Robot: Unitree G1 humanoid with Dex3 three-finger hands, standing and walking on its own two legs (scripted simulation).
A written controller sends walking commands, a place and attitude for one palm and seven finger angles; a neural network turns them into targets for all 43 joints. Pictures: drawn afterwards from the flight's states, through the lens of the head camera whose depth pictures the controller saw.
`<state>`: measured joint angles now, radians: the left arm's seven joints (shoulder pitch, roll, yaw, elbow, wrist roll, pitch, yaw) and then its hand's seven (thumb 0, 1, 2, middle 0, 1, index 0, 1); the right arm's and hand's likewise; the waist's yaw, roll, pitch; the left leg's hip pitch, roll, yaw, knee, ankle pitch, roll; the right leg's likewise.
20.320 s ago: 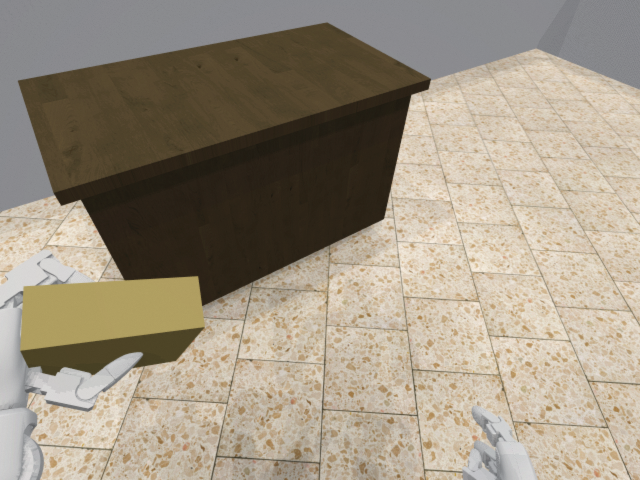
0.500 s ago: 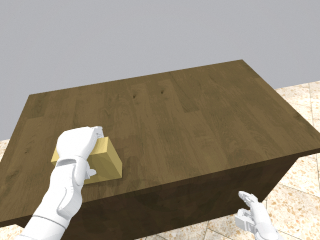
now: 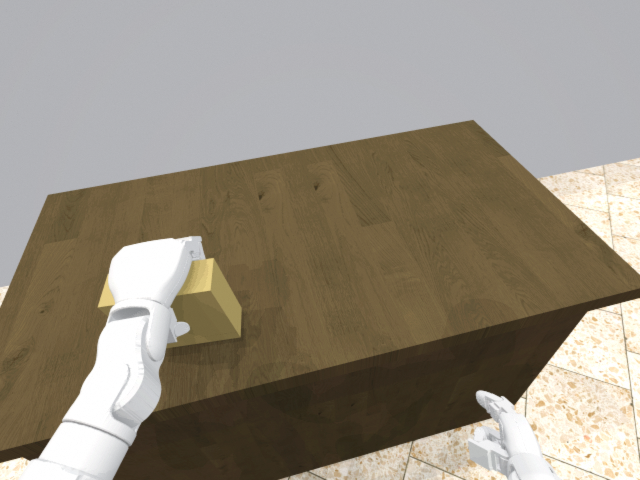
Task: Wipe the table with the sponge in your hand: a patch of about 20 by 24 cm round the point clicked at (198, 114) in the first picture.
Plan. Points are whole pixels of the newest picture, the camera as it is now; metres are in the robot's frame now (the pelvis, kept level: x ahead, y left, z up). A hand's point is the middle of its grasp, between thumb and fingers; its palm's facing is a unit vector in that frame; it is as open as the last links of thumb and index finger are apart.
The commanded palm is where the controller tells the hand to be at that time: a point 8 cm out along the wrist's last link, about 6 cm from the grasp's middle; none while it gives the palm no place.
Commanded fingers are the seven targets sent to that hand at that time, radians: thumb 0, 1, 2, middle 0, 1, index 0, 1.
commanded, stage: move the sponge above the wiping area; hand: left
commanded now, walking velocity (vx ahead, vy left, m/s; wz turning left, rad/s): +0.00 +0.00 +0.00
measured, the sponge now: (184, 315) +0.30 +0.25 +0.03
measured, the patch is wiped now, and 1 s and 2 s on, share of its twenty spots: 0.00 0.00 0.00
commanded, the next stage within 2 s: lower the sponge onto the table in 1.60 s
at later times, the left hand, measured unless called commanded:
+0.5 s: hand (151, 281) +0.30 +0.27 +0.10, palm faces +0.12 -0.05 -0.99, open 9.1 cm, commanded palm +0.25 +0.26 +0.14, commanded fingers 0.00 0.10 1.30 -1.20 -1.60 -1.20 -1.60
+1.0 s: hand (138, 294) +0.28 +0.28 +0.10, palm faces +0.08 -0.08 -0.99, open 9.1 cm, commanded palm +0.25 +0.26 +0.14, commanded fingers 0.00 0.10 1.30 -1.20 -1.60 -1.20 -1.60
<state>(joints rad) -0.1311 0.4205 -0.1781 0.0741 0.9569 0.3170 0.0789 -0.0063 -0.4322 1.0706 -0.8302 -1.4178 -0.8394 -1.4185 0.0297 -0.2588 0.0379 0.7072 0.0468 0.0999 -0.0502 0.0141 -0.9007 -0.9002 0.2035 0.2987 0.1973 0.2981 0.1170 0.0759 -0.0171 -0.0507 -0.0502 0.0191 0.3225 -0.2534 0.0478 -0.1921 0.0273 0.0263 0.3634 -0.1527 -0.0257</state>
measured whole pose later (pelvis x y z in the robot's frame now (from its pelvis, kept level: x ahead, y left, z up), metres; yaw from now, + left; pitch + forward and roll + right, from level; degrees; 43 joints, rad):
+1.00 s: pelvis -0.01 -0.01 +0.00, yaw +1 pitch -2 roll +0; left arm -0.18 0.45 -0.15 0.13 0.91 0.53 0.05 -0.01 -0.43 1.07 -0.83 -1.42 -0.84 -1.42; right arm -0.01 -0.26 0.06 0.70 0.08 0.13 -0.04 0.01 -0.90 -0.90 0.20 0.30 0.20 0.30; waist 0.10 0.09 -0.01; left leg -0.04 -0.05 0.01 0.31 -0.24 0.04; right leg -0.18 0.03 0.02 0.35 -0.14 -0.03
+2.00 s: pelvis +0.00 -0.01 +0.00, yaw +1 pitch -1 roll +0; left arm -0.18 0.41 -0.23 0.12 0.91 0.49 -0.04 -0.01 -0.43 1.08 -0.83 -1.42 -0.84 -1.42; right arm -0.01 -0.29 0.06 0.67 0.07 0.14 -0.05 0.01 -0.90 -0.90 0.20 0.30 0.20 0.30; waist 0.11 0.09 0.00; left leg -0.06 -0.05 0.00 0.32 -0.25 0.05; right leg -0.19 0.02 0.01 0.37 -0.15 -0.03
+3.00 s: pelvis +0.00 +0.00 +0.00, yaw +0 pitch +1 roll +0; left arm -0.17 0.38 -0.19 0.24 0.96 0.42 0.10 -0.01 -0.44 1.08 -0.83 -1.42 -0.84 -1.42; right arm 0.04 -0.27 0.04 0.70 0.07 0.12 -0.05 0.01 -0.90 -0.90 0.20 0.30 0.20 0.30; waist 0.10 0.07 -0.02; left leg -0.10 -0.06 0.01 0.35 -0.26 0.05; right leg -0.24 0.03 0.03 0.39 -0.16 -0.02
